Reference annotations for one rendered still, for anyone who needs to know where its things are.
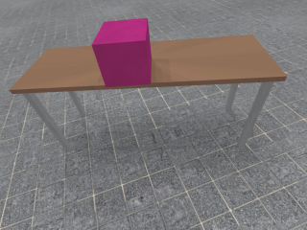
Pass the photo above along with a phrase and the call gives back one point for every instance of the carton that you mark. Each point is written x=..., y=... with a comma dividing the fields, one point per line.
x=123, y=52

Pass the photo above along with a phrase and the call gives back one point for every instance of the table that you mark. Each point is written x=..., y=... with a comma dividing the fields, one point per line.
x=181, y=62

